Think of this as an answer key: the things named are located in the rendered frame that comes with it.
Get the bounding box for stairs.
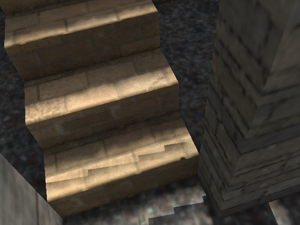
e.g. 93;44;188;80
0;0;200;218

